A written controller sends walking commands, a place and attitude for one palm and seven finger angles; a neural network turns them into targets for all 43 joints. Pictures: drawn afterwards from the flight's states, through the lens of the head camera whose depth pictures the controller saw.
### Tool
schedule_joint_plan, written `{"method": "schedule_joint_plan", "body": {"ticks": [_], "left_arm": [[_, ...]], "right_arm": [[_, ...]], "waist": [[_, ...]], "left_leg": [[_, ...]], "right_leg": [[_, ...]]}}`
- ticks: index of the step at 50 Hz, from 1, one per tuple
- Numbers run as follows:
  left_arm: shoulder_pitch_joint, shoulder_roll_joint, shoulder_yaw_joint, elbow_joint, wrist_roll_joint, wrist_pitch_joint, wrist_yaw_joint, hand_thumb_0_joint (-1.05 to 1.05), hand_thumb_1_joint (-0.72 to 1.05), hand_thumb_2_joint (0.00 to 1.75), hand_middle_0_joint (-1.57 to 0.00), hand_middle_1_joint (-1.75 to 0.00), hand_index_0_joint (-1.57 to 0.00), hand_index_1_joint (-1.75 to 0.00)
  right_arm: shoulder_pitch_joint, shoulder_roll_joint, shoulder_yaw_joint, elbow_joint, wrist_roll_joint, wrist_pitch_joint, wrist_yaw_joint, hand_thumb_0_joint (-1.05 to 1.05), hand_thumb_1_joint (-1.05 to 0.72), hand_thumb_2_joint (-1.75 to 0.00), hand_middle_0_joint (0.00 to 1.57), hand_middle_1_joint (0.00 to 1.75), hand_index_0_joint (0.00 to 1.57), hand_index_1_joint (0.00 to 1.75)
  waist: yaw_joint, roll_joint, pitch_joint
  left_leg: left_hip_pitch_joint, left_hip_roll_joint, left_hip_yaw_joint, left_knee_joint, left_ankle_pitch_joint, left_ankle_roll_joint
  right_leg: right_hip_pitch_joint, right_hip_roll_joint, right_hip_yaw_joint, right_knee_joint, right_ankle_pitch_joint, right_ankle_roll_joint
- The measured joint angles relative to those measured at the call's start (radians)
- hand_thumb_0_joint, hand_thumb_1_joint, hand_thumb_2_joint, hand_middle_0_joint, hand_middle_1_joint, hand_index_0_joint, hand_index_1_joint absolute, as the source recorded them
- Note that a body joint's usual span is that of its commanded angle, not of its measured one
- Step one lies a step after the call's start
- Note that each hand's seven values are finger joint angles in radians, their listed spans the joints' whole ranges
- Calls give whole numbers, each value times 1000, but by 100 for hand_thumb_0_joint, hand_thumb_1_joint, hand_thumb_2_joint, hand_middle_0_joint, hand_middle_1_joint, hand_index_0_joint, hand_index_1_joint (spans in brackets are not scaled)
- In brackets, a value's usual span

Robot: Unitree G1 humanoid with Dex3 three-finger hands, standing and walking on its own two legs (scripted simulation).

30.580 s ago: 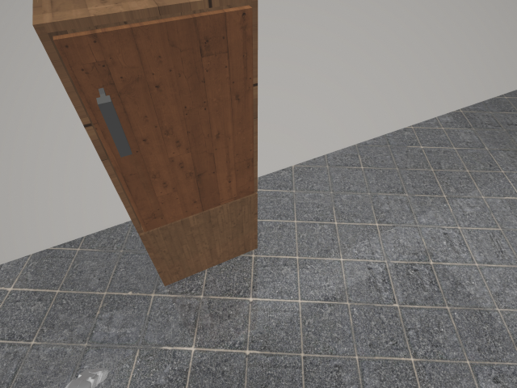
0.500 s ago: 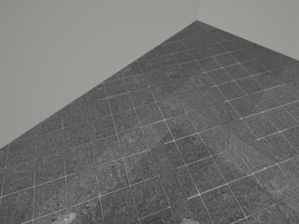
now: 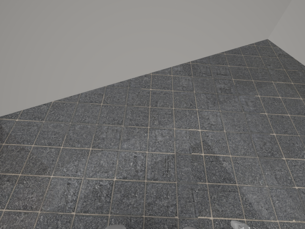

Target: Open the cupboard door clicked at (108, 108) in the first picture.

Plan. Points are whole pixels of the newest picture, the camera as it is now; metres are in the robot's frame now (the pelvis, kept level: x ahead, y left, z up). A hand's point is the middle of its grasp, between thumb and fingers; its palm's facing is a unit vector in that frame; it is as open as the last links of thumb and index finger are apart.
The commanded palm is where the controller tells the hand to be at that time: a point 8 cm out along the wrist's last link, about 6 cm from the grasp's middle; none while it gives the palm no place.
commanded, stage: turn to face it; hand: left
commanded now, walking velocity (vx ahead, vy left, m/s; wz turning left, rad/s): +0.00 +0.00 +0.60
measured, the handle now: out of the picture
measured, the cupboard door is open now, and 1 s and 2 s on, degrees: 41 41 41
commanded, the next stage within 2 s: take the last steps up to it in 1.84 s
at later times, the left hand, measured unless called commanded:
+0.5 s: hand out of the picture +0.06 +0.16 -0.13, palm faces +0.26 -0.92 -0.28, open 7.4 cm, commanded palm none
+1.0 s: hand out of the picture -0.05 +0.20 -0.15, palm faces +0.58 -0.78 -0.25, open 7.4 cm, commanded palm none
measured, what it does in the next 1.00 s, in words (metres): steps on the spot, turning left: right foot, then left foot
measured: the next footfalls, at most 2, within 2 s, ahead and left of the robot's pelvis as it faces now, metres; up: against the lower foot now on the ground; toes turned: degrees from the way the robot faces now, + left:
right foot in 0.36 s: +0.07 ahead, -0.14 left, +0.00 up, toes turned +8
left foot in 0.78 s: -0.01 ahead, +0.09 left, +0.00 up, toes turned +34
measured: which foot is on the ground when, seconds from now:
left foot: down 0.00-0.34, up 0.36-0.76, down 0.78-1.00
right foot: up 0.00-0.34, down 0.36-0.78, up 0.80-1.00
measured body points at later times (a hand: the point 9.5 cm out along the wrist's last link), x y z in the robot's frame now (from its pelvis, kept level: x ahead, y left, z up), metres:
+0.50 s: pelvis +0.01 -0.05 +0.02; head +0.07 -0.07 +0.46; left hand +0.04 +0.21 -0.11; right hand +0.13 -0.29 -0.15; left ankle -0.05 +0.08 -0.63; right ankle +0.03 -0.15 -0.72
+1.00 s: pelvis +0.00 -0.02 +0.02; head +0.04 +0.02 +0.46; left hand -0.08 +0.24 -0.13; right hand +0.23 -0.18 -0.12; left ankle -0.04 +0.07 -0.72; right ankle +0.07 -0.17 -0.64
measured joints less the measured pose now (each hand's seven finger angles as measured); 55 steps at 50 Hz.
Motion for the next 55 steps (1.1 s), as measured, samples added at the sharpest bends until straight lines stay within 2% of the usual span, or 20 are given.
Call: {"method": "schedule_joint_plan", "body": {"ticks": [3, 6, 10, 14, 17, 18, 19, 21, 23, 26, 31, 36, 38, 39, 40, 41, 43, 46, 50, 55], "left_arm": [[-17, 16, 9, 17, 2, 23, 2, 1, 91, 90, -20, -30, -20, -30], [-37, 16, 10, 11, 1, 21, -5, 1, 91, 90, -20, -30, -20, -30], [-62, 9, 7, -11, -3, 11, -7, 1, 91, 90, -20, -30, -19, -30], [-86, -4, 0, -30, -7, 5, -6, 1, 91, 90, -20, -30, -19, -30], [-90, -16, -8, -47, -10, -13, -6, 1, 91, 90, -20, -30, -20, -30], [-88, -22, -11, -51, -6, -24, -4, 1, 91, 90, -20, -30, -20, -30], [-90, -34, -16, -51, -2, -32, -1, 1, 91, 90, -20, -30, -20, -30], [-82, -53, -30, -51, 0, -37, 3, 1, 91, 90, -20, -30, -20, -30], [-65, -67, -34, -49, -2, -34, 8, 1, 91, 90, -20, -30, -20, -30], [-40, -79, -39, -39, -3, -33, 10, 1, 91, 90, -20, -30, -20, -30], [-14, -76, -32, -31, 0, -41, 13, 1, 92, 90, -20, -30, -20, -30], [8, -46, -19, -21, 9, -41, 7, 1, 92, 90, -20, -30, -20, -30], [21, -29, -11, -12, 9, -36, 3, 1, 92, 90, -20, -30, -20, -30], [33, -21, -8, -9, 5, -32, 0, 1, 91, 90, -20, -30, -20, -30], [36, -10, -4, -2, 0, -24, -3, 1, 91, 90, -20, -30, -20, -30], [30, 2, 0, 6, -1, -9, -2, 1, 91, 90, -20, -30, -20, -30], [14, 20, 7, 17, 1, 18, 3, 1, 91, 90, -20, -30, -20, -30], [-16, 23, 12, 21, 2, 26, 1, 1, 91, 90, -20, -30, -20, -30], [-48, 15, 8, -3, 1, 13, -6, 1, 91, 90, -20, -30, -19, -30], [-87, 2, 1, -29, -3, 9, -4, 1, 91, 90, -20, -30, -19, -30]], "right_arm": [[16, 14, 10, -7, -5, -9, -15, 1, -91, -90, 20, 30, 20, 30], [34, 17, 16, -2, -5, -10, -26, 1, -91, -90, 20, 30, 21, 30], [58, 16, 19, 9, -7, -9, -27, 1, -90, -90, 20, 30, 21, 30], [76, 11, 12, 17, -10, 1, -24, 1, -90, -90, 20, 30, 21, 30], [89, 3, 2, 21, -5, 13, -24, 1, -90, -90, 20, 30, 21, 30], [91, -3, -3, 24, 0, 16, -23, 1, -90, -90, 20, 30, 21, 30], [87, -13, -11, 30, 3, 21, -23, 1, -90, -90, 20, 30, 21, 30], [82, -28, -20, 40, 2, 32, -20, 1, -90, -90, 20, 30, 21, 30], [76, -35, -26, 49, -1, 42, -13, 1, -91, -90, 20, 30, 21, 30], [67, -37, -26, 51, -1, 47, -4, 1, -91, -90, 20, 30, 20, 30], [48, -32, -20, 53, 2, 51, 0, 1, -91, -90, 20, 30, 20, 30], [5, -22, -9, 42, 5, 43, 2, 1, -91, -90, 20, 30, 20, 30], [-9, -17, -4, 26, 5, 32, 4, 1, -91, -90, 20, 30, 20, 30], [-11, -19, -2, 14, 4, 23, 6, 1, -91, -90, 20, 30, 20, 30], [-15, -16, -3, 5, 2, 11, 5, 1, -91, -90, 20, 30, 20, 30], [-20, -9, -2, 0, 1, 2, 2, 1, -91, -90, 20, 30, 20, 30], [-17, 1, 7, -10, -2, -8, -5, 1, -91, -90, 20, 30, 20, 30], [3, 7, 15, -12, -4, -11, -22, 1, -91, -90, 20, 30, 20, 30], [31, 11, 22, 1, -3, -13, -29, 1, -90, -90, 20, 30, 21, 30], [71, 18, 21, 16, -7, -9, -26, 1, -90, -90, 20, 30, 21, 30]], "waist": [[2, 3, -10], [2, 21, -17], [-2, 44, -19], [-17, 69, -19], [-26, 87, -23], [-26, 96, -25], [-28, 113, -18], [-36, 125, -9], [-36, 117, -8], [-42, 96, -9], [-31, 66, -2], [0, 36, 14], [7, 23, 14], [7, 22, 6], [4, 16, 1], [4, 4, 2], [9, -4, 3], [9, 9, -5], [8, 31, -12], [-11, 52, -20]], "left_leg": [[7, -5, -25, -23, -21, 11], [29, -12, -54, -90, 21, 5], [43, -19, -93, -142, 56, 1], [31, -26, -136, -132, 58, -17], [-2, -37, -171, -79, 37, -40], [-23, -38, -178, -36, 14, -38], [-52, -39, -184, 50, -70, -41], [-124, -51, -165, 278, -168, -46], [-175, -42, -128, 456, -150, -58], [-201, -12, -92, 545, -98, -78], [-157, 24, -63, 408, -103, -94], [-69, 26, -9, 173, -134, -77], [-17, 16, 13, 51, -81, -66], [16, 13, 18, -26, -13, -54], [12, 2, 15, -35, 9, -5], [-4, -9, 9, -8, -2, 19], [-9, -17, -5, 4, -22, 29], [10, -24, -37, -56, 10, 19], [37, -35, -75, -137, 61, 24], [40, -44, -130, -161, 83, 10]], "right_leg": [[-93, 47, 103, 195, 0, 18], [-141, 70, 157, 255, 74, 31], [-137, 89, 187, 176, 102, 40], [-72, 116, 190, -7, 91, 36], [26, 140, 174, -223, 181, 26], [47, 143, 164, -271, 213, 3], [47, 146, 146, -257, 209, -28], [64, 131, 111, -250, 190, -70], [93, 114, 87, -283, 195, -81], [128, 93, 52, -338, 217, -81], [160, 63, -21, -369, 220, -77], [153, 25, -81, -312, 182, -59], [139, 4, -101, -261, 153, -44], [123, -6, -109, -218, 131, -34], [91, -14, -90, -143, 95, -16], [50, -8, -37, -49, 28, -2], [-26, 25, 54, 119, -34, 10], [-109, 59, 131, 256, 32, 25], [-151, 77, 186, 262, 110, 38], [-119, 98, 205, 125, 103, 45]]}}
